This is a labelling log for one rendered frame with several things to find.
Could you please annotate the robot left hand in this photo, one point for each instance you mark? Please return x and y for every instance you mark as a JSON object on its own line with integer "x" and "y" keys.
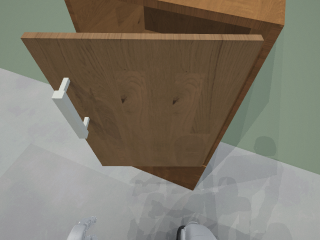
{"x": 78, "y": 232}

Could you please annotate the handle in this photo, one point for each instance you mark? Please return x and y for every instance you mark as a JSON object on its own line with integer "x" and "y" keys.
{"x": 66, "y": 107}

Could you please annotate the robot right thigh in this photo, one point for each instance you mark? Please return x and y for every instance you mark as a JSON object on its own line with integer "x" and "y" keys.
{"x": 196, "y": 232}

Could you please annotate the robot right shin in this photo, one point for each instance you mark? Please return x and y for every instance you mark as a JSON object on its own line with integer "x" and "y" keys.
{"x": 192, "y": 222}

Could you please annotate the cupboard door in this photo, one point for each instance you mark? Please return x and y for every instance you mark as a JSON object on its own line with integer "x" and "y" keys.
{"x": 153, "y": 99}

